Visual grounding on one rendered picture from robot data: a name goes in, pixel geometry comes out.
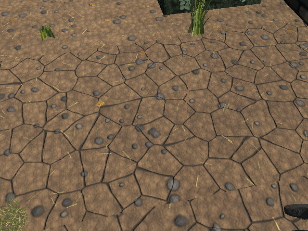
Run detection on right robot hand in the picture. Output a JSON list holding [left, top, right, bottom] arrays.
[[284, 204, 308, 231]]

